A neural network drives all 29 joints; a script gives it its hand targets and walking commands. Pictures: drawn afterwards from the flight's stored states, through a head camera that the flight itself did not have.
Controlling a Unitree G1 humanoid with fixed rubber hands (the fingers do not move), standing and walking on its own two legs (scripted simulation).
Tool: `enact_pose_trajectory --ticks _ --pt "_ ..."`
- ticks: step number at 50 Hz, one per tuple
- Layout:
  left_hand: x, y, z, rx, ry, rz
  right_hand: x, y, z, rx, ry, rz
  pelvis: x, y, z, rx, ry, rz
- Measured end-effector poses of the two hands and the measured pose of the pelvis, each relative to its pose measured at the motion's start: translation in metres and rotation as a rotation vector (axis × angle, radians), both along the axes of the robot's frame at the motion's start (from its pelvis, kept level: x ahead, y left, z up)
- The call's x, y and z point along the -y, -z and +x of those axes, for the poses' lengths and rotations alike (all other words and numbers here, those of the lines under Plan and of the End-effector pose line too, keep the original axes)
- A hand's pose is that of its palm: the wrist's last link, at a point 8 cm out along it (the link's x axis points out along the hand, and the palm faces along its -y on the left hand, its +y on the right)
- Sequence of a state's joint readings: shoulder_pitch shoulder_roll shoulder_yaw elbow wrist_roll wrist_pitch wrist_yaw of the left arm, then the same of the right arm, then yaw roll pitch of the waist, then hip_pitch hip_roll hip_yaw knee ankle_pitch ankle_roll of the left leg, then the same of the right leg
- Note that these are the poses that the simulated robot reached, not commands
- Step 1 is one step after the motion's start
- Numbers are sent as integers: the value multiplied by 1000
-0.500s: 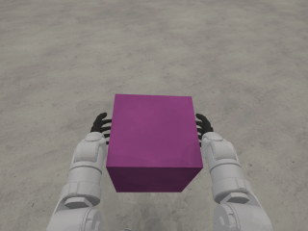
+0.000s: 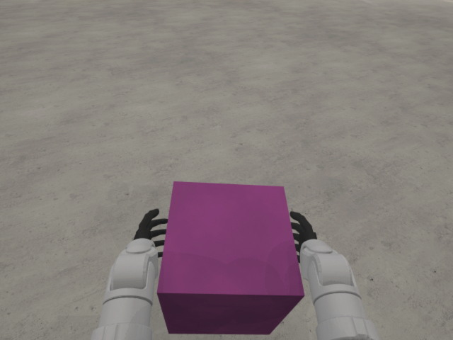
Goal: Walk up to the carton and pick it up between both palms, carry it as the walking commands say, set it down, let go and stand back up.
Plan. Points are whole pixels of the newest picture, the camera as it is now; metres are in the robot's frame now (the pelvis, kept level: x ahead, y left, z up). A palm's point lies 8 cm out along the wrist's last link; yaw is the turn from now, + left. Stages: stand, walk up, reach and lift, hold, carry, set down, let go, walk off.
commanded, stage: reach and lift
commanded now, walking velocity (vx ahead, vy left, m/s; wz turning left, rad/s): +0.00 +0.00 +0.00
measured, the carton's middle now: (224, 262) +0.30 +0.02 -0.03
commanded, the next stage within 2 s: hold in 0.94 s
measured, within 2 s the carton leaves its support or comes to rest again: neither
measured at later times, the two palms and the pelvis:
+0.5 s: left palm (154, 264) +0.26 +0.15 +0.02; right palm (326, 273) +0.25 -0.16 +0.03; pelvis -0.01 +0.00 +0.00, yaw +0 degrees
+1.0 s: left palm (143, 261) +0.26 +0.16 +0.03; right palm (315, 266) +0.26 -0.14 +0.04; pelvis -0.04 +0.01 -0.01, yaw +1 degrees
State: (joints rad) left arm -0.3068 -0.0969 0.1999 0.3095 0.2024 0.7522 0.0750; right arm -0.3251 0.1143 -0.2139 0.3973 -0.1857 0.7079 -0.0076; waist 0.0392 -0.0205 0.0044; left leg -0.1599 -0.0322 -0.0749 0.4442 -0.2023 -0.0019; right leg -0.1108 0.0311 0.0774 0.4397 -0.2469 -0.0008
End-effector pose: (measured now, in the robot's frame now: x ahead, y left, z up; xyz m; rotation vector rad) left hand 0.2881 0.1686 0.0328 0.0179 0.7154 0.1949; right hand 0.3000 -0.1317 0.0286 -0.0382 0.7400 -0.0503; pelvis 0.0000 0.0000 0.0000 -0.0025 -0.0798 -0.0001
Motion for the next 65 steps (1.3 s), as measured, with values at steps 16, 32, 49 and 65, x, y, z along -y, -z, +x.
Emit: enact_pose_trajectory --ticks 16,32,49,65 --pt "19 1 -10 30 38 -30 19 0 -29 26 73 4 0 -2 11 4 3 7" --pt "17 10 -36 10 71 13 17 7 -52 10 56 -12 0 6 -28 39 0 -2" --pt "4 2 -26 27 76 8 4 -8 -39 31 35 -46 -14 14 -45 65 -6 -20" --pt "8 6 -26 6 72 -17 8 -3 -46 10 70 -28 -21 7 -20 49 18 -5"
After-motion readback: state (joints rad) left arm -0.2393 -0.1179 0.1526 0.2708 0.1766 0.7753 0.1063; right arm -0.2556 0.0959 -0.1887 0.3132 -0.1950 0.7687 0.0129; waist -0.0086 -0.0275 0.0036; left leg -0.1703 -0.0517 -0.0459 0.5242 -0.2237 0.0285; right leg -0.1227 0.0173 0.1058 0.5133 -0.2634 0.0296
